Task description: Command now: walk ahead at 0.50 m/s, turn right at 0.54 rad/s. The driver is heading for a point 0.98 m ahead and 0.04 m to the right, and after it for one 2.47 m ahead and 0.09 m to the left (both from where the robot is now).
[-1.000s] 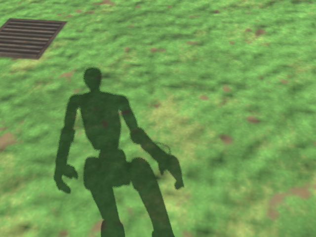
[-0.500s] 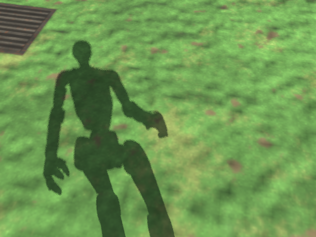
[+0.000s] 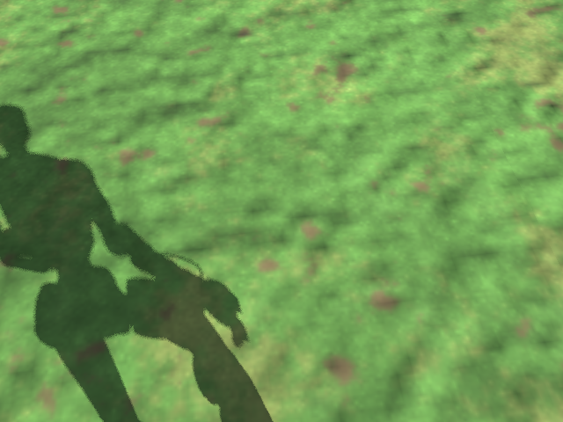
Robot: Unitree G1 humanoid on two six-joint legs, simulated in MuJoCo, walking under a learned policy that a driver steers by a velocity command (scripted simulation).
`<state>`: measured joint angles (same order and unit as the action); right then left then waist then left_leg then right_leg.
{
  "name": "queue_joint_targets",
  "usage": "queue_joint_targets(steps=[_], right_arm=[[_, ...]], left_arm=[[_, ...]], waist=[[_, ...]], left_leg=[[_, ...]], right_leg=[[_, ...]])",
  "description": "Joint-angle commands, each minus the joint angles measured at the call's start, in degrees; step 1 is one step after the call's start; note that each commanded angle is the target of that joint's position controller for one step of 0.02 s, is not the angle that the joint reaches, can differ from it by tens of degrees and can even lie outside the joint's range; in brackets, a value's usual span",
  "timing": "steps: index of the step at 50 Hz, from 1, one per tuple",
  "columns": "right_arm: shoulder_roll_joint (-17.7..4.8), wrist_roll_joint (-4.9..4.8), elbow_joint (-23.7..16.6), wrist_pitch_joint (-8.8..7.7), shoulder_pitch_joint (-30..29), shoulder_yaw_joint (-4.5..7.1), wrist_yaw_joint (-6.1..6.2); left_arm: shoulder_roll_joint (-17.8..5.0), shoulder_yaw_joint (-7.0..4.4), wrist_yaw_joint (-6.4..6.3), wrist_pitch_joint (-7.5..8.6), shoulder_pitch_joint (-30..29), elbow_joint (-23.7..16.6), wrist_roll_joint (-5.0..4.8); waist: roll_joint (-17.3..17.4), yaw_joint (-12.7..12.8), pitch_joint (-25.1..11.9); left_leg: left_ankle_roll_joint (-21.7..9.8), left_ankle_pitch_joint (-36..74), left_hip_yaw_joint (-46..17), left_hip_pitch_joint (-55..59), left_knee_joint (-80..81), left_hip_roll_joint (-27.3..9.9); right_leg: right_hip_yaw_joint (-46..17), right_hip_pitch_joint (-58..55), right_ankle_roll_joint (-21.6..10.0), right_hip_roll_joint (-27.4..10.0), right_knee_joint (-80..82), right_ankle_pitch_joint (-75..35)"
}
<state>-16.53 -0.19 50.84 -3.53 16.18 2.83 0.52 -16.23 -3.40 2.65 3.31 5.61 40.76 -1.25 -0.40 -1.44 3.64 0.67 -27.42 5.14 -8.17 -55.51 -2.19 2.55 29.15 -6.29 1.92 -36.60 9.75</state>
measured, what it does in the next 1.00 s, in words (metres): walks ahead: left foot, then right foot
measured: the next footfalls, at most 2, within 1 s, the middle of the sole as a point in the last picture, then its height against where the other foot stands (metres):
left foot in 0.42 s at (251, 414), level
right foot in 0.94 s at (379, 323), level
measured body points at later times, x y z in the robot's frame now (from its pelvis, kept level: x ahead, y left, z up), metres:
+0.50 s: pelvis +0.31 +0.03 +0.01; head +0.33 +0.02 +0.46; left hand +0.42 +0.29 -0.11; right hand +0.43 -0.27 -0.08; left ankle +0.41 +0.11 -0.72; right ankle +0.13 -0.07 -0.65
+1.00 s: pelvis +0.56 -0.08 +0.01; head +0.59 -0.10 +0.46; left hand +0.84 +0.09 -0.05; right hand +0.48 -0.35 -0.13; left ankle +0.44 +0.10 -0.66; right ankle +0.62 -0.20 -0.72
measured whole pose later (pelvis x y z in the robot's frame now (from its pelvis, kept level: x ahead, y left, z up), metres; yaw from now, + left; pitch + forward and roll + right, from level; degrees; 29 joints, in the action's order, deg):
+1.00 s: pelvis +0.56 -0.08 +0.01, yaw -14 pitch +2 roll +1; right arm -17.0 -1.4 51.3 -3.5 22.6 2.4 -0.3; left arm -14.6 -2.1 1.4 5.0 2.9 35.9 0.2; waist 0.7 -4.1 1.7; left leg -0.7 -27.3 -3.2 -10.8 -50.5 -0.1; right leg 2.2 26.3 -2.2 -0.2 -32.1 8.2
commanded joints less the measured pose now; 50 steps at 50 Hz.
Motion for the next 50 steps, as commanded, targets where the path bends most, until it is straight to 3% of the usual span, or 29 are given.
queue_joint_targets(steps=[1,2,3,4,7,11,14,18,20,21,22,23,24,25,26,27,28,30,33,36,38,42,44,45,46,47,48,49,50], right_arm=[[-7.67,-2.31,-9.12,-5.20,-6.07,0.76,-1.37],[-7.16,-1.30,-8.71,-5.38,-6.23,0.79,-0.98],[-7.88,-0.17,-8.20,-4.85,-5.65,1.37,-0.62],[-7.71,0.30,-8.17,-4.05,-4.75,1.53,-0.68],[-5.63,1.16,-9.05,-2.44,-4.85,1.26,-0.47],[-3.49,0.95,-11.88,-2.51,-13.82,0.35,-0.55],[-3.92,-0.01,-13.64,-3.04,-18.53,0.33,-1.19],[-6.41,-0.04,-13.52,-4.11,-17.26,1.15,-2.26],[-7.58,0.29,-12.08,-4.56,-11.75,1.98,-2.11],[-9.46,0.93,-10.89,-4.84,-5.72,2.82,-1.81],[-12.97,1.51,-10.25,-4.82,2.39,3.67,-1.65],[-15.70,0.94,-7.10,-3.93,7.40,4.72,-2.31],[-10.17,-0.81,-7.68,-3.82,6.83,3.35,-2.56],[-7.59,-0.76,-8.27,-3.49,3.27,2.56,-2.32],[-6.94,0.08,-8.83,-3.16,0.38,2.10,-2.25],[-5.94,0.51,-8.68,-2.98,-1.34,1.73,-2.15],[-5.03,0.95,-8.58,-3.06,-1.98,1.30,-2.00],[-4.77,0.40,-7.79,-3.24,-1.29,1.16,-1.87],[-7.46,-0.27,-6.53,-3.12,0.31,1.84,-1.41],[-8.42,-0.68,-5.50,-2.39,1.78,1.95,-1.07],[-8.79,-0.96,-4.53,-1.99,3.64,1.89,-1.01],[-9.40,-1.28,-2.51,-0.89,6.96,1.94,-0.91],[-10.35,-1.35,-2.02,-0.25,6.73,2.27,-0.62],[-10.77,-1.45,-2.00,0.03,6.17,2.36,-0.50],[-10.37,-1.49,-2.13,0.23,5.51,2.11,-0.42],[-8.34,-0.68,-3.30,0.05,4.71,1.18,-0.40],[-2.30,-0.05,-4.98,-0.95,9.83,-0.73,-0.56],[-3.95,-0.84,-4.11,-1.83,10.04,-0.50,-0.74],[-8.61,-2.41,-5.17,-2.03,5.76,1.07,-0.95]], left_arm=[[-10.49,-3.32,-0.94,0.62,16.18,-0.50,0.50],[-8.87,-2.80,-0.99,0.74,12.05,-1.34,0.42],[-6.99,-2.18,-1.18,0.79,8.89,-2.45,0.80],[-6.56,-1.96,-1.34,0.73,7.37,-3.40,1.29],[-8.57,-2.59,-2.18,0.98,8.10,-3.60,0.76],[-9.82,-3.08,-3.40,0.39,11.33,-2.80,0.15],[-10.18,-3.25,-3.56,-0.03,14.35,-1.77,-0.07],[-8.49,-2.83,-3.94,-0.37,15.93,-0.42,0.17],[-8.03,-2.66,-3.82,-0.78,15.03,-0.38,0.49],[-6.10,-1.86,-3.58,-0.79,14.94,-0.80,0.83],[-3.61,-0.80,-3.65,-0.63,17.83,-1.66,1.72],[-1.08,0.01,-3.52,0.10,25.54,-1.67,-0.21],[-6.61,-0.81,-3.59,0.35,22.43,-0.75,-0.94],[-8.84,-1.40,-3.52,0.40,15.14,-2.05,-0.91],[-8.35,-1.24,-3.59,0.51,10.92,-3.12,0.01],[-7.52,-1.30,-3.41,0.80,9.09,-3.81,0.77],[-6.60,-1.28,-3.14,0.87,9.58,-3.85,0.84],[-4.53,-0.86,-2.87,0.70,10.76,-3.51,0.62],[-2.71,-0.02,-2.83,0.73,6.21,-5.38,1.14],[-1.56,0.56,-2.34,1.21,1.11,-6.44,0.96],[-1.43,0.68,-1.89,1.50,-2.26,-7.13,0.62],[-2.30,0.43,-0.85,1.93,-7.38,-9.19,0.06],[-3.50,-0.02,-0.45,2.14,-6.68,-9.43,0.12],[-4.62,-0.63,-0.53,2.29,-3.84,-8.83,0.37],[-6.60,-1.84,-0.90,2.33,3.20,-6.82,0.67],[-9.75,-3.10,-1.52,2.23,12.96,-4.77,1.35],[-15.43,-4.45,-2.02,1.67,19.60,-3.97,2.36],[-11.73,-3.48,-2.01,1.30,21.20,-3.44,1.83],[-8.86,-2.38,-2.02,1.29,17.82,-3.19,1.41]], waist=[[-3.76,7.81,-15.04],[0.78,4.85,-10.01],[0.43,2.70,-7.61],[-0.76,1.17,-6.70],[-1.13,0.15,-5.41],[-3.06,3.39,-3.61],[-4.40,5.44,-3.27],[-6.07,4.57,-3.52],[-7.00,1.44,-4.90],[-5.67,-1.41,-9.96],[2.22,-3.10,-18.59],[21.26,-0.53,-22.65],[13.11,-2.53,-17.60],[7.31,-3.46,-10.17],[3.15,-2.59,-6.44],[2.87,-1.32,-4.03],[4.56,0.05,-4.04],[6.39,0.86,-4.70],[4.86,0.01,-3.40],[4.63,-1.66,-2.66],[4.62,-2.98,-1.97],[4.96,-3.88,-0.45],[5.54,-2.30,-0.91],[5.67,-0.17,-2.48],[4.75,3.77,-6.67],[2.89,8.15,-14.08],[-9.81,7.92,-23.21],[-13.38,8.56,-26.95],[-8.94,8.18,-17.23]], left_leg=[[-2.62,1.90,-10.62,-39.00,-22.36,-0.19],[-2.44,5.56,-10.14,-36.10,-16.39,-2.59],[-1.87,7.90,-10.04,-31.75,-11.92,-4.25],[-1.15,9.22,-10.10,-28.42,-10.22,-4.71],[2.08,13.68,-8.36,-26.66,-2.85,-4.03],[3.69,28.65,-7.52,-23.99,15.96,-0.87],[3.27,33.85,-7.80,-20.55,23.36,1.32],[0.21,29.50,-9.34,-20.02,27.29,0.51],[-2.41,25.75,-6.96,-13.06,29.79,1.71],[-4.80,26.23,-8.44,-2.84,29.22,-0.63],[-9.64,25.76,-20.63,13.76,26.97,-10.35],[-17.72,9.98,-47.20,27.42,35.62,-19.80],[-16.25,-3.15,-50.25,25.35,38.93,-19.45],[-14.05,-1.51,-41.32,18.27,39.54,-17.58],[-13.13,5.35,-34.83,11.27,40.34,-15.26],[-13.23,11.76,-30.56,6.48,41.47,-13.36],[-12.78,16.50,-27.12,3.76,42.53,-11.55],[-13.38,22.60,-22.74,2.21,44.18,-10.08],[-14.55,28.94,-18.51,1.70,46.53,-10.44],[-12.89,30.93,-13.44,1.53,47.20,-8.47],[-12.04,30.88,-11.41,1.42,46.85,-7.84],[-11.17,31.59,-12.36,6.48,44.62,-10.82],[-10.12,36.21,-12.61,9.36,41.87,-12.16],[-9.38,43.33,-12.33,9.08,38.00,-11.60],[-8.14,49.94,-10.66,7.08,30.07,-9.23],[-6.25,43.77,-9.00,-1.54,17.19,-6.44],[-1.87,18.96,-4.65,-24.36,-5.41,2.02],[-1.80,-5.55,-11.78,-31.35,-14.74,3.68],[-2.20,-2.53,-12.97,-35.68,-18.29,0.67]], right_leg=[[-36.78,-44.41,-13.66,-18.44,19.51,3.79],[-30.11,-35.02,-11.76,-15.82,20.06,-2.28],[-25.56,-28.18,-10.75,-13.78,21.29,-7.87],[-23.98,-23.77,-10.71,-12.42,22.68,-10.63],[-19.19,-17.46,-11.25,-10.49,24.48,-17.53],[-15.01,-14.30,-7.58,-6.38,23.59,-12.18],[-17.71,-14.83,-6.05,-7.22,22.33,-6.73],[-22.44,-23.36,-4.84,-11.47,16.69,-6.58],[-22.37,-24.73,-3.39,-10.52,11.24,-14.78],[-19.98,-22.85,-1.75,-7.30,2.26,-17.78],[-15.55,-12.69,0.84,-2.14,-14.38,-6.06],[-11.16,6.62,4.55,4.62,-31.48,22.70],[-14.88,13.45,4.51,1.36,-37.45,22.47],[-13.31,15.47,4.35,-0.84,-38.05,17.23],[-11.01,14.05,4.32,-3.05,-36.07,13.29],[-10.17,12.82,4.36,-5.00,-32.49,10.39],[-9.60,9.92,4.39,-6.55,-29.89,8.57],[-7.84,7.99,5.02,-7.29,-25.90,7.93],[-6.09,9.97,6.47,-8.19,-16.80,3.38],[-4.58,7.74,6.85,-7.44,-5.90,-6.39],[-3.42,5.09,6.95,-6.17,-0.28,-11.15],[-3.22,4.59,5.43,-4.85,5.13,-10.10],[-2.98,2.21,3.82,-4.15,7.24,-6.45],[-2.19,-3.34,2.83,-2.95,8.82,-5.47],[-1.21,-13.86,1.31,-1.77,10.77,-6.46],[-5.94,-30.12,-1.37,-7.08,8.29,-8.05],[-28.58,-52.77,-8.89,-22.66,9.11,-1.88],[-42.23,-52.53,-10.81,-26.48,16.42,5.18],[-34.80,-44.92,-8.31,-24.51,18.14,8.86]])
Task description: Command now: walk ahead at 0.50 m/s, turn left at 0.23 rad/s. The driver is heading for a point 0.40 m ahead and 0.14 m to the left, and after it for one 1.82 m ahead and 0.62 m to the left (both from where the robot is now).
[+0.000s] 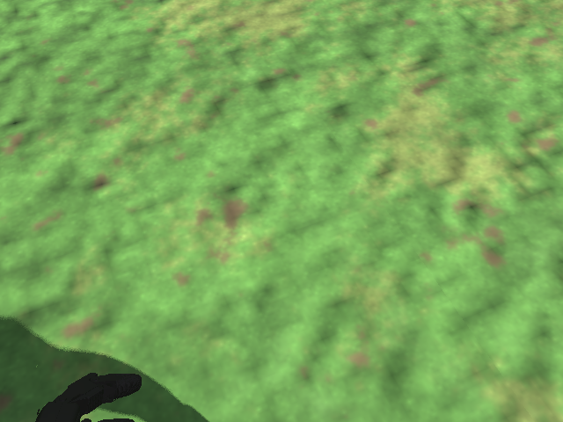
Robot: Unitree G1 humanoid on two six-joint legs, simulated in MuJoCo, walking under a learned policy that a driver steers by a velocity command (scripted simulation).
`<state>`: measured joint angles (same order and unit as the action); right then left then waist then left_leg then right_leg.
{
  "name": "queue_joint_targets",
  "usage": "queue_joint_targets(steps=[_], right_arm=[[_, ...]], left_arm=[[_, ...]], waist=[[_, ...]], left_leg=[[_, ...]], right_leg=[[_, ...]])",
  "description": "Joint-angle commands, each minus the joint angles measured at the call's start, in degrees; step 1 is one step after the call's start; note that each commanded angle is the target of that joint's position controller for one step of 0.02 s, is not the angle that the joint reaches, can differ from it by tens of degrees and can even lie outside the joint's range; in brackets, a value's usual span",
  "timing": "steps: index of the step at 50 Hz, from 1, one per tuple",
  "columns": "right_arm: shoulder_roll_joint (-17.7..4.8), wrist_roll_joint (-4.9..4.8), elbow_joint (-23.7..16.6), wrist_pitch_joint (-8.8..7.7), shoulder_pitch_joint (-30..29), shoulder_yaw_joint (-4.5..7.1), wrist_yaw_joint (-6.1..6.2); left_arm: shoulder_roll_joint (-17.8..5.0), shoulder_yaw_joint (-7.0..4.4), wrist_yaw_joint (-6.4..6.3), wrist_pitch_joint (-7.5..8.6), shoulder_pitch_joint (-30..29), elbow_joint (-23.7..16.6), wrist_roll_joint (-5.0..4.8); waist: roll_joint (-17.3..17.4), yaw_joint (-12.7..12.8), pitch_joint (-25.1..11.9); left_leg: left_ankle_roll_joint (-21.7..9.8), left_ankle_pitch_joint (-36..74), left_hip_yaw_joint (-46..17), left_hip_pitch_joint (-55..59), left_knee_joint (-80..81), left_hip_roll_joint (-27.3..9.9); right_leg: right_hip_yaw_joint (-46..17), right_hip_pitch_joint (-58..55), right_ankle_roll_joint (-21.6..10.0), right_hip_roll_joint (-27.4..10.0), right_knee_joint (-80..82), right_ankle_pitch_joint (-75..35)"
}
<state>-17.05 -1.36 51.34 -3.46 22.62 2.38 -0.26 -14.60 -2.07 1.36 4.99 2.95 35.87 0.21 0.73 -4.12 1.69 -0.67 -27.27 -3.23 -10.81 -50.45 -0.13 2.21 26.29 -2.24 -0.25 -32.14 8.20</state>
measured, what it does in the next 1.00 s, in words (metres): walks ahead, turning left: left foot, then right foot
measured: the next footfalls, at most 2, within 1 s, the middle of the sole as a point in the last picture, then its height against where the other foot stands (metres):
left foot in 0.48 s outside the picture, level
right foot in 0.94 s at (250, 318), level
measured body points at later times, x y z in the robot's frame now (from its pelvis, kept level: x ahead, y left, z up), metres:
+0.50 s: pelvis +0.27 +0.05 -0.01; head +0.30 +0.06 +0.44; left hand +0.22 +0.34 -0.14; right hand +0.53 -0.14 -0.10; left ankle +0.35 +0.15 -0.73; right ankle +0.10 -0.11 -0.70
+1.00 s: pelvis +0.55 +0.11 +0.00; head +0.57 +0.12 +0.45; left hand +0.60 +0.43 -0.08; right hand +0.74 -0.12 -0.12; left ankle +0.36 +0.15 -0.69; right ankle +0.69 +0.06 -0.73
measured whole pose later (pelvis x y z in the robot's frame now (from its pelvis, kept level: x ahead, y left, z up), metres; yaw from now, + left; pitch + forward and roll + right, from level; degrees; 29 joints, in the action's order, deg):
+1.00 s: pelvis +0.55 +0.11 +0.00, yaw +31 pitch +2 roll -1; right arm -17.2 -1.4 42.9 -1.9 20.6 4.3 0.9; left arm -15.7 -2.9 1.7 7.2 4.7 40.3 0.4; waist 1.3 -3.1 0.2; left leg -2.3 -29.3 -11.5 -10.6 -48.2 4.6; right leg -0.5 25.8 -0.9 2.3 -31.4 8.3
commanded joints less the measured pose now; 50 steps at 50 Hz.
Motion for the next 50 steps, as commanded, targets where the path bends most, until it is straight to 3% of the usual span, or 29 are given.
queue_joint_targets(steps=[1,2,3,5,7,9,13,17,19,21,22,23,24,25,26,27,28,29,30,31,34,38,41,44,46,47,48,49,50], right_arm=[[-7.93,-1.39,-6.57,-1.97,-4.10,1.58,-0.17],[-7.18,-0.66,-6.78,-1.56,-5.65,1.71,-0.03],[-6.49,-0.26,-6.28,-0.70,-4.63,2.08,0.19],[-3.85,-0.38,-5.34,0.87,-2.45,1.85,0.29],[-3.22,-0.25,-6.15,1.63,-3.96,2.02,0.48],[-2.93,-0.01,-7.22,1.60,-6.65,2.09,0.35],[-1.39,0.27,-9.46,0.93,-13.71,1.39,-1.20],[-0.82,0.21,-13.23,0.89,-20.94,0.84,-2.56],[-1.28,0.15,-14.96,0.92,-22.54,0.99,-3.23],[-2.82,0.09,-15.78,1.15,-20.69,1.81,-3.59],[-4.29,0.01,-15.35,1.35,-16.94,2.65,-3.55],[-6.74,-0.16,-13.80,1.43,-9.65,4.11,-3.19],[-10.69,-0.17,-11.43,1.81,-0.02,6.17,-2.19],[-17.41,-0.44,-10.91,1.99,1.83,7.52,-1.10],[-15.94,0.08,-13.16,1.04,2.16,6.57,-1.39],[-11.70,0.59,-12.71,0.37,1.07,5.38,-1.61],[-9.67,0.27,-12.73,-0.09,-1.66,4.85,-1.56],[-7.92,0.17,-13.30,-0.19,-5.83,4.31,-1.49],[-5.96,0.63,-14.32,-0.24,-8.62,3.61,-1.24],[-5.84,1.07,-15.10,-0.21,-9.78,3.48,-1.04],[-7.89,0.74,-14.82,-0.43,-9.08,4.06,-0.11],[-9.01,0.17,-13.84,0.24,-6.43,4.44,0.99],[-9.27,-0.14,-12.74,0.72,-3.41,4.54,1.15],[-8.15,-0.04,-12.10,0.92,-2.50,4.27,1.37],[-7.20,0.28,-11.91,1.11,-3.12,4.01,1.32],[-5.28,0.60,-12.06,1.02,-2.88,3.30,1.13],[-2.47,1.47,-12.94,0.93,-2.02,2.10,1.00],[0.54,-0.51,-13.47,0.26,6.73,1.24,0.99],[-4.98,-1.01,-12.21,0.05,5.26,2.00,1.18]], left_arm=[[-8.82,-3.09,-0.72,-0.33,16.56,1.53,-0.27],[-7.11,-2.57,-0.44,-0.04,13.08,1.80,-0.09],[-5.74,-2.23,-0.26,0.59,10.61,1.94,0.16],[-5.35,-2.50,-0.10,1.64,8.45,2.94,0.46],[-6.19,-2.94,-0.33,2.28,8.46,4.23,0.79],[-6.81,-3.25,-0.85,2.31,9.58,5.57,0.99],[-8.71,-3.72,-1.74,1.67,11.12,7.12,0.53],[-10.40,-4.42,-2.11,0.16,15.32,9.47,-0.44],[-11.14,-4.73,-2.22,-0.85,16.02,10.19,-1.00],[-12.72,-5.12,-2.61,-1.73,14.98,10.00,-1.27],[-13.48,-5.30,-2.88,-2.23,14.41,9.80,-1.39],[-13.80,-5.25,-3.09,-2.66,13.50,9.55,-1.59],[-12.93,-4.73,-3.35,-2.44,13.33,8.99,-1.36],[-5.07,-2.34,-2.71,-1.20,17.53,6.06,0.97],[-5.82,-1.65,-1.90,1.33,15.28,4.77,-0.24],[-9.56,-2.65,-1.14,2.80,9.00,3.14,-2.56],[-9.05,-2.28,-1.11,3.56,7.34,2.51,-2.64],[-8.88,-2.46,-1.55,3.71,7.24,3.19,-1.16],[-9.80,-3.04,-1.74,3.18,7.87,3.60,-0.11],[-9.71,-3.21,-1.60,2.41,8.80,3.62,0.18],[-7.19,-2.60,-1.68,0.86,8.04,2.96,0.72],[-4.85,-1.39,-1.26,0.91,-0.96,0.70,0.44],[-5.99,-1.60,-0.53,1.45,-5.12,-0.59,-0.58],[-8.17,-2.40,0.16,2.17,-4.01,-0.51,-0.72],[-8.84,-3.05,0.19,2.69,0.84,0.81,-0.44],[-10.25,-3.84,-0.09,2.96,5.83,1.99,0.16],[-13.05,-4.48,-0.43,3.09,13.70,2.69,0.93],[-18.19,-5.97,0.08,2.33,19.33,5.71,1.07],[-12.86,-4.81,0.56,2.23,19.41,5.59,-0.70]], waist=[[-7.86,9.19,-9.40],[-6.08,7.37,-5.17],[-7.31,5.29,-3.30],[-7.09,3.26,-1.98],[-5.54,2.76,-0.63],[-4.31,3.27,0.23],[-3.04,5.73,2.00],[-2.00,8.49,4.38],[-2.61,8.31,4.29],[-4.72,6.09,1.31],[-5.84,3.67,-1.50],[-5.52,-0.66,-5.52],[-2.86,-5.47,-10.56],[11.90,-0.86,-14.55],[9.91,-1.71,-24.14],[5.20,-3.68,-18.13],[2.77,-1.75,-11.84],[-0.45,1.08,-7.58],[0.21,3.09,-5.84],[1.11,4.45,-5.20],[0.91,5.14,-3.65],[3.39,1.75,-1.76],[4.44,-0.06,-1.67],[5.84,0.86,-2.03],[6.99,3.62,-2.70],[6.15,5.95,-5.95],[-0.07,8.92,-13.55],[-20.05,5.64,-18.90],[-14.26,7.50,-15.24]], left_leg=[[-1.00,2.24,-2.79,-32.75,-21.85,-4.00],[-0.68,5.99,-2.22,-31.03,-18.96,-5.60],[-0.41,8.98,-2.70,-27.73,-16.71,-7.16],[0.48,12.45,-2.54,-23.89,-15.98,-7.52],[1.17,16.59,-3.47,-25.97,-13.87,-7.59],[1.57,22.09,-4.26,-28.76,-8.75,-7.35],[0.98,31.83,-0.19,-27.41,4.89,-6.52],[-0.85,29.43,2.81,-30.47,12.05,-5.95],[-2.27,24.70,4.73,-30.64,13.81,-4.92],[-4.38,18.90,8.20,-24.71,14.17,-1.52],[-5.68,16.07,9.81,-19.10,13.88,0.83],[-7.51,17.02,10.45,-8.80,16.39,3.29],[-10.10,20.04,5.78,8.10,19.55,2.61],[-18.94,16.97,-22.31,28.34,21.31,-12.40],[-25.90,10.76,-46.37,35.75,31.27,-19.96],[-22.14,12.73,-38.30,32.81,33.13,-18.15],[-19.77,16.42,-29.99,24.84,32.90,-15.51],[-17.74,22.05,-24.13,16.10,33.22,-12.99],[-16.90,27.67,-20.18,9.90,34.37,-11.21],[-16.91,30.27,-18.98,5.96,35.65,-10.35],[-17.01,35.61,-14.27,-1.01,37.43,-8.56],[-13.04,28.31,-10.08,-5.25,36.69,-4.31],[-11.83,22.50,-13.43,-3.92,34.93,-5.51],[-10.65,20.01,-17.89,1.61,30.35,-8.34],[-9.25,23.75,-18.42,2.83,26.16,-8.14],[-7.67,28.03,-16.43,2.03,19.46,-5.26],[-5.54,20.49,-12.15,-3.89,3.85,-1.68],[-1.28,-3.27,-5.41,-24.22,-15.02,6.68],[-0.92,-5.40,-8.45,-32.39,-22.15,3.56]], right_leg=[[-26.77,-33.95,-10.72,-19.93,15.52,9.21],[-21.60,-26.81,-9.87,-17.54,18.21,6.62],[-16.96,-21.83,-8.95,-15.61,20.51,3.52],[-11.06,-16.49,-8.97,-14.30,23.73,-1.92],[-6.44,-15.87,-9.12,-14.21,25.05,-7.03],[-2.72,-17.78,-8.99,-13.94,25.32,-10.53],[4.03,-20.08,-7.41,-12.97,26.00,-12.13],[6.49,-28.18,-6.97,-15.59,23.97,-14.84],[7.58,-32.22,-6.22,-16.67,20.82,-21.11],[9.31,-34.03,-4.87,-16.64,14.00,-39.61],[10.00,-33.97,-4.15,-16.27,7.64,-48.63],[11.22,-31.08,-2.80,-14.79,-2.60,-51.18],[11.68,-20.53,-0.37,-12.47,-17.32,-41.09],[10.14,5.39,3.57,-3.14,-38.50,7.91],[-4.45,15.54,4.06,3.54,-49.22,27.09],[-8.24,21.21,2.71,-0.19,-49.11,22.39],[-7.65,20.84,1.62,-2.72,-44.24,17.49],[-7.24,17.55,1.79,-4.80,-38.68,14.39],[-7.33,13.20,2.18,-6.11,-35.09,12.26],[-7.28,10.24,2.78,-6.35,-33.37,10.99],[-5.38,8.08,5.46,-5.64,-25.18,7.01],[-4.49,3.99,6.64,-2.26,-6.78,-8.84],[-5.31,0.97,6.32,-0.29,-0.20,-12.71],[-6.74,-0.13,4.27,-0.79,3.02,-9.15],[-5.01,-5.88,1.86,-0.53,5.35,-6.33],[-5.18,-13.88,-0.08,-1.39,6.16,-5.51],[-14.57,-27.11,-3.68,-10.24,5.57,-3.79],[-42.06,-43.76,-13.83,-21.35,12.05,9.89],[-49.11,-42.84,-13.50,-22.08,16.17,24.86]])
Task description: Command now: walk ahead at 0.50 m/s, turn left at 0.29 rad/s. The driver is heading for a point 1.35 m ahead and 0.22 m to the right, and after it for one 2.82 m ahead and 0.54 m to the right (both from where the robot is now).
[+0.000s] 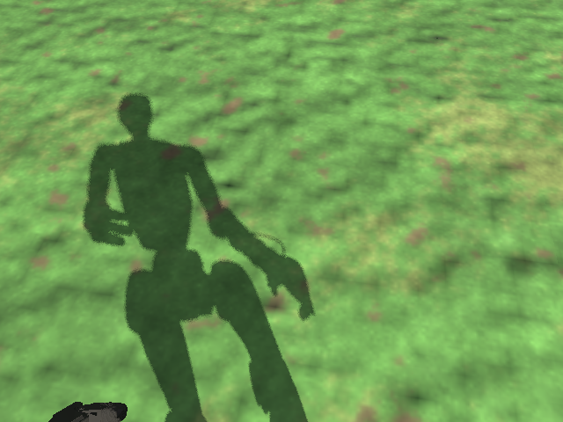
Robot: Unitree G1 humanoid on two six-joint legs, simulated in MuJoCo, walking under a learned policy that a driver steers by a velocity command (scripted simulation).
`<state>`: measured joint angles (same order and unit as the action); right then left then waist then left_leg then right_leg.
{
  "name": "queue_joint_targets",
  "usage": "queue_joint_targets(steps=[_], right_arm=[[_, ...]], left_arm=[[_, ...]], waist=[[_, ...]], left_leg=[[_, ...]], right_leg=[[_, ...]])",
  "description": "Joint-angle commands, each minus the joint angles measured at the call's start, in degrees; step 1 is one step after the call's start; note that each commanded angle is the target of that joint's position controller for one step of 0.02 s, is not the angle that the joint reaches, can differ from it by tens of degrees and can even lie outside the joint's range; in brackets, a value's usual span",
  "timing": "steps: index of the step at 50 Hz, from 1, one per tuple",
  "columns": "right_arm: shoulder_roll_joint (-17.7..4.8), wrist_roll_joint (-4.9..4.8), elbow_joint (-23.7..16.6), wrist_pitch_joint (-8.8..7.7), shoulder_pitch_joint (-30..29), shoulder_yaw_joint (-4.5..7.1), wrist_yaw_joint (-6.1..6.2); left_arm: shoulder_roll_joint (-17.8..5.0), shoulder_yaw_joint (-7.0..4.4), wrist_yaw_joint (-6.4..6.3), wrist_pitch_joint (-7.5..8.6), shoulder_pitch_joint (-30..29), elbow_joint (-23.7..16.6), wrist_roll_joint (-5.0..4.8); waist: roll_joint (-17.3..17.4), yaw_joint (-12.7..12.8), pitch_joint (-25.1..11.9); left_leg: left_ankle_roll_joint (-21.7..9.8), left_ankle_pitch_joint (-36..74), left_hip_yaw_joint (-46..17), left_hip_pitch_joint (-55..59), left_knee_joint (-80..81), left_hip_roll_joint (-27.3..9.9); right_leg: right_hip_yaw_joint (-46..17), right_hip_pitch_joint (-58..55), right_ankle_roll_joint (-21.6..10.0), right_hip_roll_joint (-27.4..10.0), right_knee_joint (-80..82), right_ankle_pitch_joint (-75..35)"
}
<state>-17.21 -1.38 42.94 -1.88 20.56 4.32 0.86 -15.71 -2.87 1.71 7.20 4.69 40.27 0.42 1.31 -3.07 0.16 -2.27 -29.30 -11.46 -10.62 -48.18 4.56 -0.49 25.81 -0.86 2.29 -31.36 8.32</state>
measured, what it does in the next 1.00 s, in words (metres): walks ahead: left foot, then right foot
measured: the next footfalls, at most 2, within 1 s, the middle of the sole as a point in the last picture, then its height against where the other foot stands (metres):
left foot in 0.46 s outside the picture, level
right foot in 1.00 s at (323, 341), level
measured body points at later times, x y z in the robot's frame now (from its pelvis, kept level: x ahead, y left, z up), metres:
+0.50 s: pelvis +0.26 +0.04 +0.00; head +0.30 +0.05 +0.45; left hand +0.23 +0.32 -0.13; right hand +0.52 -0.18 -0.06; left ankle +0.36 +0.14 -0.72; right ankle +0.10 -0.11 -0.70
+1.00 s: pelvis +0.53 +0.02 +0.00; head +0.56 +0.01 +0.44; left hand +0.78 +0.21 -0.09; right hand +0.49 -0.27 -0.14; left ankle +0.36 +0.15 -0.72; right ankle +0.64 -0.09 -0.72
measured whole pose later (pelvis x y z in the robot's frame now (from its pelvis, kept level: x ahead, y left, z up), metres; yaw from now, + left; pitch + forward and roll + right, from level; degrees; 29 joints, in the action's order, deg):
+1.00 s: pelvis +0.53 +0.02 +0.00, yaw -12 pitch +2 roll +2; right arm -16.2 -0.7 49.8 -2.3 19.5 4.0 1.2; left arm -14.8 -2.6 3.8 2.1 4.1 39.3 -1.2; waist -1.3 -3.4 2.0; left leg 1.2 -26.4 15.0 6.3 -20.8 -1.2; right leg 3.5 30.7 -5.7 -0.9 -34.0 6.2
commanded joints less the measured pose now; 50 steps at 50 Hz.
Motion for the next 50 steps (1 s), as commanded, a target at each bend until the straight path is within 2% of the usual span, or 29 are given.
queue_joint_targets(steps=[1,2,3,4,6,9,13,17,20,21,22,23,24,25,26,27,28,29,30,31,34,37,40,43,45,46,48,49,50], right_arm=[[-7.66,-0.79,-4.73,-1.53,0.28,0.82,0.01],[-7.22,0.05,-5.70,-1.52,-3.86,0.66,0.14],[-6.47,0.91,-6.48,-1.82,-6.28,0.66,-0.02],[-5.59,0.96,-6.57,-1.95,-6.02,0.68,-0.35],[-3.65,0.69,-6.11,-1.87,-4.95,0.32,-0.71],[-1.72,1.16,-7.66,-1.89,-9.36,-0.57,-0.83],[-0.53,0.89,-8.76,-2.48,-16.03,-1.31,-1.51],[-0.99,0.22,-10.41,-2.91,-21.84,-1.29,-2.43],[-2.38,0.16,-11.21,-3.28,-22.60,-0.85,-3.13],[-3.39,0.32,-10.62,-3.37,-20.11,-0.36,-3.12],[-4.99,0.66,-8.88,-3.35,-14.36,0.60,-2.86],[-7.84,0.97,-6.44,-3.22,-5.54,1.93,-2.30],[-12.92,2.30,-5.58,-2.92,2.93,3.08,-1.69],[-12.75,1.68,-4.67,-2.53,4.93,2.90,-1.92],[-8.23,1.19,-4.51,-2.54,3.32,1.61,-1.89],[-6.81,0.91,-4.61,-2.66,-0.64,0.98,-1.86],[-5.34,1.35,-4.65,-2.88,-4.20,0.50,-2.01],[-3.79,1.70,-4.61,-3.30,-6.75,0.11,-2.20],[-3.25,2.01,-4.23,-3.83,-8.18,0.08,-2.28],[-2.89,2.03,-3.68,-4.37,-8.80,0.17,-2.31],[-4.03,2.47,-1.64,-5.23,-8.34,0.71,-1.84],[-4.90,2.48,-0.14,-5.08,-7.45,0.90,-1.15],[-6.31,2.03,1.13,-4.64,-5.82,1.14,-0.55],[-7.46,1.39,3.12,-3.47,-2.30,1.53,-0.23],[-8.07,0.90,3.96,-2.38,-1.15,1.79,-0.08],[-8.57,0.75,4.01,-1.85,-1.46,1.92,0.07],[-10.33,0.55,3.58,-0.91,-2.48,2.37,0.68],[-10.96,0.56,3.34,-0.38,-3.03,2.51,0.99],[-10.92,0.31,2.95,-0.16,-4.17,2.34,1.27]], left_arm=[[-8.51,-3.03,0.04,-0.23,14.89,0.72,-1.05],[-7.65,-2.47,-0.05,-0.63,11.84,0.19,-0.30],[-6.55,-2.05,-0.10,-0.88,10.17,0.49,-0.02],[-5.67,-1.59,-0.30,-0.81,9.43,0.64,0.36],[-5.17,-1.38,-0.43,-0.63,9.99,1.42,-0.12],[-7.88,-2.02,-0.86,-0.68,11.74,2.85,-0.83],[-9.42,-2.20,-1.20,-1.50,13.93,4.50,-1.33],[-9.97,-2.14,-1.22,-2.41,17.95,6.82,-1.78],[-11.10,-2.49,-1.57,-3.37,18.39,7.91,-1.96],[-11.72,-2.64,-1.73,-3.66,17.66,7.96,-1.99],[-11.67,-2.54,-1.89,-3.89,16.80,7.89,-2.11],[-10.19,-1.89,-2.04,-3.89,16.57,7.38,-1.59],[-5.47,-0.22,-1.94,-3.20,19.04,5.41,-0.39],[-2.66,0.83,-1.74,-2.16,22.72,5.82,-0.89],[-8.61,-0.85,-1.43,-1.75,18.08,5.54,-2.52],[-9.62,-1.25,-1.30,-1.62,14.03,4.27,-3.10],[-8.98,-1.31,-1.48,-1.81,12.18,4.16,-2.44],[-8.32,-1.58,-1.55,-2.41,12.44,4.43,-1.96],[-7.13,-1.54,-1.57,-3.20,14.00,4.96,-2.05],[-5.83,-1.40,-1.62,-3.91,14.96,5.47,-2.15],[-4.69,-1.50,-1.88,-4.96,12.49,4.43,-2.03],[-4.04,-1.37,-1.28,-4.57,8.80,3.20,-1.72],[-2.78,-0.66,-0.17,-4.26,2.72,1.14,-1.45],[-2.18,-0.17,0.88,-4.25,-2.72,-1.81,-1.51],[-2.45,-0.20,1.67,-4.27,-4.86,-3.72,-1.56],[-2.85,-0.40,2.03,-4.30,-4.88,-4.44,-1.62],[-4.74,-1.42,2.33,-4.63,-1.77,-4.90,-1.62],[-6.60,-2.48,2.21,-4.81,3.45,-4.03,-1.73],[-9.58,-4.24,1.55,-4.89,12.40,-1.96,-1.82]], waist=[[-9.07,7.76,-6.48],[-4.95,6.88,-3.23],[-4.30,6.01,-0.41],[-5.94,4.55,-0.23],[-7.56,3.76,-0.92],[-6.13,4.61,0.32],[-5.72,6.81,1.30],[-5.71,8.58,2.69],[-6.39,7.15,2.90],[-6.66,5.24,1.47],[-6.09,1.84,-2.02],[-4.77,-2.07,-8.11],[4.73,-3.55,-17.25],[14.85,-2.55,-22.35],[8.64,-3.67,-15.10],[6.46,-2.39,-7.89],[3.60,-0.62,-4.40],[4.09,1.25,-1.93],[5.33,2.82,-1.46],[5.10,3.56,-1.11],[2.87,3.96,1.08],[1.88,3.10,1.99],[0.83,0.69,3.74],[-0.01,-1.39,5.54],[0.35,-1.57,5.71],[0.96,-0.87,5.12],[3.53,1.88,1.33],[4.24,4.98,-1.90],[3.11,10.04,-6.47]], left_leg=[[0.43,1.84,0.17,-34.62,-25.93,-3.22],[0.39,5.77,2.65,-33.05,-24.51,-5.31],[0.45,8.56,3.41,-32.35,-21.16,-6.96],[0.42,10.69,3.99,-29.46,-18.37,-8.74],[0.96,11.70,5.86,-27.03,-14.29,-9.48],[2.27,15.91,7.62,-28.67,-5.13,-10.38],[2.88,27.56,9.54,-25.16,8.59,-9.35],[2.31,30.62,10.61,-22.50,15.30,-7.66],[0.09,25.90,10.83,-20.63,18.67,-6.81],[-0.90,24.82,11.78,-16.30,19.99,-5.76],[-2.35,25.50,13.18,-7.53,21.93,-4.35],[-4.41,26.69,11.43,6.16,21.01,-6.25],[-10.58,25.29,-7.41,27.81,19.57,-20.74],[-15.33,14.98,-27.09,34.35,27.28,-28.25],[-12.94,8.49,-23.54,28.84,29.48,-26.25],[-11.06,10.73,-15.39,20.70,31.24,-24.51],[-9.98,14.31,-10.04,13.70,33.36,-22.11],[-9.28,18.07,-5.46,8.58,35.62,-20.12],[-8.86,20.53,-2.19,4.97,37.56,-19.02],[-9.02,23.19,0.46,2.92,38.96,-18.50],[-9.20,30.65,7.05,1.76,40.90,-18.41],[-8.13,34.37,12.91,3.61,41.41,-17.28],[-6.96,34.89,17.22,5.04,42.22,-17.12],[-6.71,37.58,19.05,11.79,40.47,-19.27],[-6.19,42.69,20.08,16.43,37.62,-20.60],[-5.63,48.98,20.93,17.77,35.29,-20.88],[-4.33,68.62,22.50,19.21,27.17,-20.79],[-3.59,75.21,23.17,18.30,19.24,-20.21],[-1.81,72.62,24.37,12.79,7.30,-18.18]], right_leg=[[-37.98,-36.07,-12.54,-22.38,16.00,24.03],[-30.88,-29.77,-11.17,-19.89,16.37,17.33],[-26.29,-24.93,-11.36,-17.91,17.39,10.83],[-22.61,-22.07,-10.81,-16.13,18.32,5.73],[-18.16,-20.38,-11.22,-14.39,19.94,-0.30],[-14.14,-19.80,-12.61,-14.95,22.36,-6.26],[-7.86,-19.43,-10.92,-13.02,23.07,-9.29],[-6.87,-22.02,-10.06,-14.51,21.58,-10.23],[-7.37,-26.38,-8.78,-16.72,18.45,-15.06],[-6.57,-26.86,-8.05,-16.47,15.35,-21.63],[-4.35,-25.85,-6.83,-14.61,8.66,-29.98],[-2.01,-20.39,-5.03,-11.83,-2.30,-29.63],[0.93,-1.43,-1.58,-5.90,-23.29,-10.38],[-3.73,11.93,-0.43,0.03,-35.77,25.42],[-7.32,17.50,-0.94,-3.11,-41.00,23.81],[-5.88,18.60,-1.30,-5.48,-39.99,18.17],[-5.08,16.50,-1.00,-7.47,-37.54,13.53],[-5.30,14.01,-0.60,-8.91,-35.19,10.21],[-5.60,10.73,-0.16,-9.80,-34.34,7.87],[-5.49,9.36,0.32,-9.87,-34.11,6.53],[-6.96,12.69,1.51,-9.73,-30.46,0.41],[-6.58,13.98,1.67,-8.96,-21.18,-8.81],[-2.57,12.38,0.98,-8.31,-11.94,-14.58],[-0.56,15.26,-0.39,-7.94,-6.79,-12.78],[1.26,16.45,-1.61,-7.16,-4.90,-8.34],[2.59,15.03,-2.48,-6.16,-4.19,-5.61],[6.25,7.80,-4.69,-2.34,-4.61,0.54],[7.39,0.78,-6.15,-0.07,-4.48,2.66],[6.72,-12.70,-8.43,1.86,-0.21,-0.73]])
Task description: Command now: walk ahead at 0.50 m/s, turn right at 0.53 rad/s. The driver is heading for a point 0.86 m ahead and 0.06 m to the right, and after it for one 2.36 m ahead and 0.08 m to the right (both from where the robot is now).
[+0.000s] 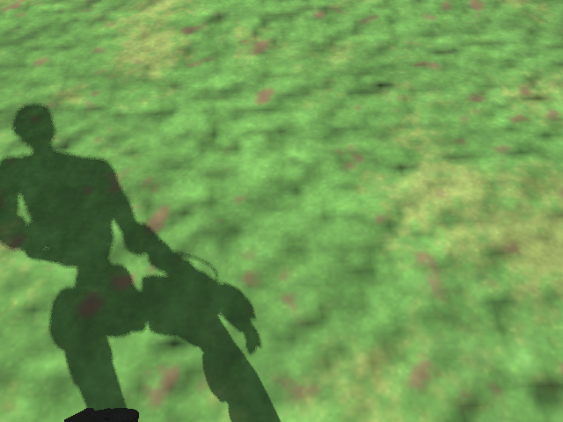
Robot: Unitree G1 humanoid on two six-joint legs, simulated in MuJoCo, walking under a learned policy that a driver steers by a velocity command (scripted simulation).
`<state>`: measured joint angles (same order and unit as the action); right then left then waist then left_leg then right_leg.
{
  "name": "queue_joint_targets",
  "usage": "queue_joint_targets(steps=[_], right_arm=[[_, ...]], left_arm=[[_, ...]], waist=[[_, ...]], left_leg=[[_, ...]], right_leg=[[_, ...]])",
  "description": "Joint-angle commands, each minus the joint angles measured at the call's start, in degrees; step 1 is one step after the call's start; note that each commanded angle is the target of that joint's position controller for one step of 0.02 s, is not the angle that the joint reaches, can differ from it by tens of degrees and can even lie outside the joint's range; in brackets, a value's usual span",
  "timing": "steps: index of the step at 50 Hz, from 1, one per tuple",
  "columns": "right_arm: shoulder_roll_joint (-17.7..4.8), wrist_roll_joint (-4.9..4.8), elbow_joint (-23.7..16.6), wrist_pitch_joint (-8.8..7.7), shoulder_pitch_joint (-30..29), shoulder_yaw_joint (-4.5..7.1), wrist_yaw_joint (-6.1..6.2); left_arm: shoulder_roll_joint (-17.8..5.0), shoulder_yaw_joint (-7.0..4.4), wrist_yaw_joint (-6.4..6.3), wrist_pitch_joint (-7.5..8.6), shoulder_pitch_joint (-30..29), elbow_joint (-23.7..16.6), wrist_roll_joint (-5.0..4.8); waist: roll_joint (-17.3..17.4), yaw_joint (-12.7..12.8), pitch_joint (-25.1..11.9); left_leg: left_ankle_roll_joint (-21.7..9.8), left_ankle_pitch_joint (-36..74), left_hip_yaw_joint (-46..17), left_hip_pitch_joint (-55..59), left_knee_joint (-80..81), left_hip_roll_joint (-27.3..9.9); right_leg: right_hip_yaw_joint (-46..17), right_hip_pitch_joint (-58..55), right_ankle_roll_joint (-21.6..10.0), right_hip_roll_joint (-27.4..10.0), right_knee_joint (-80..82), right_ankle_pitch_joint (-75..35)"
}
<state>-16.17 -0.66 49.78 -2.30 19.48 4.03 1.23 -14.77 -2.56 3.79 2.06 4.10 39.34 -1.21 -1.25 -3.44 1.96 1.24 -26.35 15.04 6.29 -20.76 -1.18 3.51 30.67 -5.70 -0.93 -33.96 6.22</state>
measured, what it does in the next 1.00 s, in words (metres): walks ahead, turning right: left foot, then right foot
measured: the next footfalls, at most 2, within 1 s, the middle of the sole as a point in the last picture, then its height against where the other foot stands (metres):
left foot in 0.48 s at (250, 417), level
right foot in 1.00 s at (376, 328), level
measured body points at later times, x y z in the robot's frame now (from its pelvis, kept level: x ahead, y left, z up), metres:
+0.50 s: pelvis +0.29 +0.01 +0.00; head +0.32 +0.00 +0.45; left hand +0.41 +0.28 -0.11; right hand +0.45 -0.28 -0.07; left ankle +0.43 +0.09 -0.72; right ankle +0.13 -0.08 -0.71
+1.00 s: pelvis +0.55 -0.08 +0.01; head +0.57 -0.10 +0.46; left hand +0.85 +0.05 -0.05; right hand +0.43 -0.35 -0.12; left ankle +0.43 +0.09 -0.72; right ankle +0.63 -0.23 -0.72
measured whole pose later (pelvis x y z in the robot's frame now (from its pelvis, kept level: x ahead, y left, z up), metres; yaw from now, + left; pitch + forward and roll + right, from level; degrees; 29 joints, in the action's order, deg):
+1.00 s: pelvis +0.55 -0.08 +0.01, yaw -16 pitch +2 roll +1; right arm -17.2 -1.3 50.9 -2.8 24.3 3.0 -0.2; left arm -14.5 -1.8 2.0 5.0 1.3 36.2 -0.5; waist -0.7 -5.9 0.8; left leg 0.2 -24.2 -0.7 1.6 -21.0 0.4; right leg 0.0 27.2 -2.7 -1.2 -27.6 2.9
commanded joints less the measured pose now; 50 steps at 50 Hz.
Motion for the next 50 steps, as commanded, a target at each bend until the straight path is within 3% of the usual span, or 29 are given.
queue_joint_targets(steps=[1,2,3,4,5,6,7,10,15,18,20,22,23,24,25,26,27,28,29,30,31,33,38,41,45,47,48,49,50], right_arm=[[-9.63,0.75,-5.07,-0.40,-1.88,1.62,0.98],[-2.24,1.68,-8.05,-2.34,1.72,-0.71,-0.04],[-7.26,-0.10,-8.63,-4.89,-3.19,0.12,-1.28],[-8.40,-1.99,-10.44,-5.97,-8.04,0.34,-1.82],[-7.43,-1.31,-10.53,-6.38,-8.75,0.09,-1.59],[-8.05,0.32,-9.94,-6.11,-9.00,0.56,-1.15],[-8.19,0.88,-9.70,-5.41,-7.98,0.84,-1.18],[-6.28,1.56,-10.14,-3.63,-7.35,0.53,-1.10],[-3.50,1.29,-12.93,-3.59,-18.13,-0.84,-1.47],[-4.58,0.37,-13.57,-4.23,-20.84,-0.69,-2.33],[-5.91,0.42,-13.86,-4.75,-21.11,-0.23,-2.81],[-6.99,0.43,-13.54,-5.16,-18.82,0.32,-2.92],[-7.70,0.65,-12.47,-5.34,-15.05,0.87,-2.71],[-9.61,1.27,-11.30,-5.64,-8.90,1.73,-2.41],[-13.60,1.95,-10.52,-5.71,-0.63,2.67,-2.22],[-15.91,1.35,-7.34,-4.84,4.43,3.63,-2.97],[-10.54,-0.23,-7.83,-4.71,3.67,2.23,-3.22],[-8.05,-0.14,-8.33,-4.34,0.25,1.43,-2.97],[-7.22,0.59,-8.87,-3.98,-2.62,0.90,-2.88],[-6.18,0.98,-8.76,-3.78,-4.35,0.49,-2.79],[-5.41,1.42,-8.69,-3.87,-5.06,0.10,-2.65],[-5.19,0.91,-7.97,-4.09,-4.60,-0.03,-2.54],[-8.57,0.10,-5.93,-3.54,-2.23,0.78,-1.82],[-9.28,-0.39,-4.38,-3.01,0.42,0.80,-1.67],[-9.89,-0.74,-2.23,-1.94,3.58,0.91,-1.54],[-10.59,-0.88,-1.61,-1.28,3.75,1.18,-1.27],[-11.15,-0.96,-1.59,-0.99,2.92,1.29,-1.14],[-10.76,-0.97,-1.74,-0.81,2.21,1.04,-1.04],[-8.47,-0.13,-2.97,-0.99,1.35,0.04,-1.03]], left_arm=[[-15.69,-6.37,-1.90,-0.46,21.15,0.58,-0.17],[-19.61,-6.69,-2.22,-0.14,17.58,-1.12,-0.59],[-14.94,-5.23,-2.03,0.40,19.23,-1.70,0.00],[-12.06,-4.47,-2.08,1.00,17.85,-1.43,0.43],[-10.80,-4.07,-1.97,1.45,14.45,-1.51,0.27],[-8.71,-3.50,-2.16,1.64,11.00,-2.19,0.32],[-7.96,-3.08,-2.44,1.63,9.02,-3.27,0.91],[-9.57,-3.54,-3.20,1.84,8.88,-3.45,0.68],[-11.42,-4.15,-4.54,0.97,12.40,-2.19,0.08],[-10.64,-3.85,-4.53,0.81,15.66,-0.49,-0.12],[-9.94,-3.61,-4.55,0.78,16.98,0.40,-0.01],[-10.27,-3.74,-4.53,0.54,16.52,0.77,0.32],[-9.66,-3.51,-4.46,0.41,15.90,0.67,0.39],[-7.64,-2.74,-4.30,0.48,15.75,0.33,0.68],[-4.87,-1.59,-4.42,0.73,18.93,-0.63,1.54],[-3.02,-0.92,-4.40,1.42,25.41,-0.69,-0.31],[-8.49,-1.84,-4.46,1.60,21.83,0.05,-0.92],[-10.34,-2.36,-4.39,1.63,15.09,-1.20,-0.81],[-9.68,-2.16,-4.41,1.71,11.49,-2.08,0.02],[-8.84,-2.22,-4.24,1.94,10.04,-2.58,0.71],[-7.88,-2.20,-4.02,1.99,10.65,-2.51,0.76],[-5.97,-1.84,-3.83,1.78,11.79,-2.06,0.59],[-3.46,-0.63,-3.55,2.07,3.98,-4.15,1.02],[-3.13,-0.34,-2.91,2.52,-1.10,-5.09,0.59],[-3.97,-0.52,-1.85,2.99,-6.07,-6.99,0.06],[-5.12,-0.94,-1.50,3.31,-5.55,-7.24,0.20],[-6.23,-1.56,-1.58,3.49,-2.37,-6.55,0.38],[-8.30,-2.75,-1.97,3.57,4.73,-4.45,0.69],[-11.59,-4.00,-2.60,3.53,14.66,-2.41,1.43]], waist=[[-1.62,13.09,-13.87],[-14.47,6.43,-18.98],[-6.91,10.62,-23.17],[-4.23,10.65,-15.53],[1.36,7.45,-9.14],[1.84,5.48,-6.86],[0.81,3.72,-5.29],[0.14,2.20,-3.84],[-2.56,6.26,-1.84],[-3.70,7.96,-2.15],[-4.24,7.81,-1.94],[-5.80,6.11,-1.65],[-5.94,3.93,-2.83],[-4.56,0.99,-7.60],[4.11,-0.71,-16.44],[21.70,1.10,-20.29],[13.45,-0.80,-14.62],[8.09,-1.46,-7.69],[4.57,-0.48,-4.20],[4.26,0.73,-1.96],[5.90,2.04,-1.95],[7.37,2.82,-2.64],[5.50,0.93,-1.04],[5.43,-0.99,-0.05],[5.72,-1.80,1.49],[6.08,-0.40,1.16],[6.28,2.01,-0.48],[5.43,5.85,-4.82],[3.32,10.28,-12.63]], left_leg=[[-2.86,48.15,-2.15,-18.92,-37.96,-9.43],[1.02,-4.51,-9.01,-44.22,-59.19,4.72],[-0.52,-5.69,-21.59,-50.20,-62.45,2.52],[-1.88,-1.42,-21.29,-52.81,-59.99,-0.13],[-2.21,2.72,-20.78,-51.14,-53.36,-2.67],[-1.77,4.85,-20.45,-47.61,-47.91,-4.49],[-1.19,6.37,-20.50,-44.04,-45.99,-5.19],[1.70,9.45,-18.80,-40.91,-38.45,-4.94],[3.44,28.66,-17.30,-35.49,-16.52,-0.86],[2.52,32.53,-18.10,-33.67,-11.14,-0.26],[0.84,29.72,-18.81,-33.92,-8.77,-0.47],[-1.28,24.76,-17.98,-31.58,-7.40,-0.22],[-2.76,23.77,-16.64,-26.55,-5.46,0.66],[-5.23,24.34,-18.61,-16.77,-5.90,-1.88],[-10.42,24.30,-31.30,-0.13,-7.46,-12.04],[-18.42,7.27,-57.02,12.23,1.41,-20.85],[-16.86,-5.97,-59.48,9.65,4.59,-20.37],[-14.59,-4.29,-51.04,3.02,5.07,-18.43],[-13.73,2.58,-44.62,-3.46,5.91,-15.99],[-13.73,8.19,-40.56,-7.97,7.14,-14.02],[-13.27,12.66,-37.35,-10.74,8.23,-12.35],[-13.84,18.66,-33.07,-12.51,9.88,-10.96],[-13.88,27.00,-25.23,-13.05,12.62,-10.00],[-12.69,28.05,-21.83,-13.18,12.22,-9.08],[-11.83,29.16,-22.64,-8.18,9.99,-11.96],[-10.84,33.56,-23.56,-5.91,7.10,-13.12],[-10.10,40.33,-23.23,-6.05,3.32,-12.53],[-8.80,46.74,-21.48,-8.12,-4.51,-10.04],[-6.80,40.19,-19.58,-16.90,-17.86,-7.10]], right_leg=[[-10.91,-35.47,-7.30,-3.03,3.72,-0.07],[-45.23,-52.73,-19.42,-17.14,11.24,7.33],[-49.68,-54.54,-19.02,-18.38,16.29,10.23],[-40.37,-48.82,-16.18,-16.23,16.46,7.39],[-33.21,-39.41,-13.83,-13.29,16.78,1.29],[-28.60,-32.86,-12.36,-11.27,17.38,-4.13],[-26.36,-27.69,-12.21,-9.85,18.79,-7.89],[-22.35,-19.81,-12.60,-8.21,21.07,-13.88],[-17.02,-13.93,-7.82,-3.04,20.13,-6.17],[-19.46,-17.47,-6.78,-5.30,18.26,-1.41],[-22.26,-21.82,-6.14,-7.45,15.41,-0.60],[-24.05,-24.31,-5.19,-8.83,12.49,-3.76],[-23.46,-24.47,-4.20,-7.45,9.00,-8.75],[-20.92,-22.74,-2.44,-4.39,0.15,-12.23],[-16.19,-12.79,0.32,0.74,-16.97,-0.35],[-11.54,5.59,3.89,7.07,-33.48,26.29],[-15.06,12.58,3.85,3.88,-39.27,25.83],[-13.46,14.59,3.66,1.62,-39.82,20.62],[-11.11,13.26,3.73,-0.57,-37.84,16.73],[-10.39,12.00,3.88,-2.46,-34.20,13.70],[-9.97,9.02,4.00,-3.87,-31.72,11.76],[-8.44,6.87,4.69,-4.51,-27.88,10.83],[-6.16,7.16,6.45,-4.90,-11.16,-0.85],[-4.66,3.50,6.66,-3.29,-2.49,-8.03],[-4.57,3.07,5.06,-2.11,2.71,-6.80],[-4.52,0.13,3.56,-1.40,4.94,-3.11],[-3.64,-5.23,2.63,-0.18,6.56,-2.06],[-2.66,-15.92,1.16,0.89,8.32,-2.87],[-7.82,-32.49,-1.65,-4.96,5.59,-4.43]])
